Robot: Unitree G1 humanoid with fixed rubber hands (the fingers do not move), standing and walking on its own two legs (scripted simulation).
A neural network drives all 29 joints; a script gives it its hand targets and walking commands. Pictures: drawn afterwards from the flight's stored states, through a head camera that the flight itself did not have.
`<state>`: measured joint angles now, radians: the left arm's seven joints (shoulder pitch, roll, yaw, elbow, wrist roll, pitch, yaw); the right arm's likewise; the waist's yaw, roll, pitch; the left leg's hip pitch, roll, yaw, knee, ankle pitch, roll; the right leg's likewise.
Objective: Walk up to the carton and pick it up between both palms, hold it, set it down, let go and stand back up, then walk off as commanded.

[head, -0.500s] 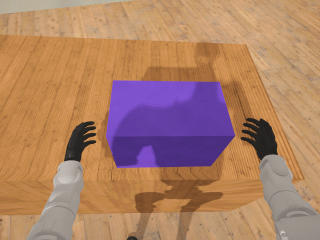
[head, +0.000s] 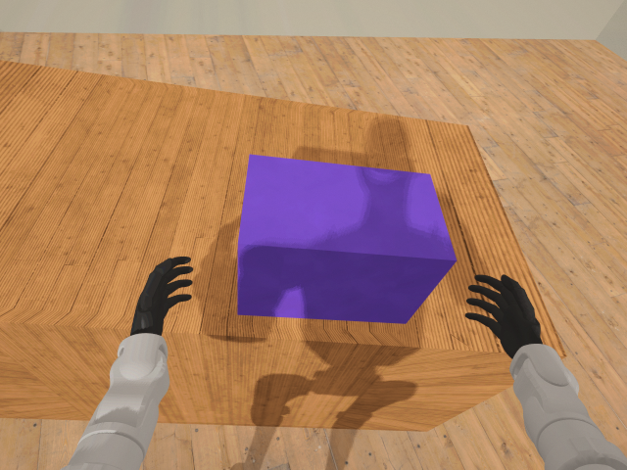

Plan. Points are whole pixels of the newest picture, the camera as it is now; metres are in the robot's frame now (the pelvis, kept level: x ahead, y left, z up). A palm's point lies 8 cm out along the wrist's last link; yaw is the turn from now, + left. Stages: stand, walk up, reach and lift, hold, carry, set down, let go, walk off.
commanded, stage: set down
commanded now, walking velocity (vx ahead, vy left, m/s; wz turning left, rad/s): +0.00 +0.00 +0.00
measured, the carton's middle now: (333, 245) +0.48 +0.01 -0.02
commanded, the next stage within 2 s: none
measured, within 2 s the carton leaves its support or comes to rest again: neither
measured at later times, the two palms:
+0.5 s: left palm (152, 363) +0.25 +0.22 -0.02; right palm (545, 398) +0.28 -0.27 +0.01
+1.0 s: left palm (134, 382) +0.23 +0.23 -0.02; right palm (529, 421) +0.25 -0.26 -0.01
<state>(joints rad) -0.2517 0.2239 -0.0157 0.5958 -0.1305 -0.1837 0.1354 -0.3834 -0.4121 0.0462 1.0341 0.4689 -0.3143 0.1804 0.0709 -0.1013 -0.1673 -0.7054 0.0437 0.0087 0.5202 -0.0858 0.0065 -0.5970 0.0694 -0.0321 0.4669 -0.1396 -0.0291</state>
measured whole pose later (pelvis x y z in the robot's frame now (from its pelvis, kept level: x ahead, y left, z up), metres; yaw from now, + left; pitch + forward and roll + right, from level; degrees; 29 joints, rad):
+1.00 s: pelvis +0.05 -0.02 +0.01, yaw +2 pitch +6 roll +0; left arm 0.23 0.25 0.04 0.36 -0.13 -0.16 0.04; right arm 0.16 -0.30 0.05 0.68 0.36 -0.35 0.12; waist 0.04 -0.07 -0.12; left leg -0.41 0.02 0.01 0.46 -0.15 -0.01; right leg -0.33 0.05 -0.03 0.47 -0.24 -0.04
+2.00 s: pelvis +0.05 -0.02 +0.01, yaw +2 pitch +5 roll +0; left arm 0.23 0.25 0.00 0.36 -0.13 0.12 0.02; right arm 0.16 -0.20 0.05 0.68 0.11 -0.19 0.05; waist 0.04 -0.07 -0.04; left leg -0.39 0.02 0.01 0.46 -0.16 -0.01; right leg -0.31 0.05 -0.03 0.47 -0.25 -0.04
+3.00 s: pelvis +0.06 -0.02 +0.01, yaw +2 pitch +5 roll +0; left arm 0.23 0.27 -0.03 0.37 -0.11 0.14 0.01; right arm 0.16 -0.19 0.05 0.71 0.03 -0.20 0.03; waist 0.04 -0.06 0.01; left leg -0.39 0.02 0.01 0.46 -0.17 -0.01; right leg -0.30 0.05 -0.03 0.47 -0.26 -0.04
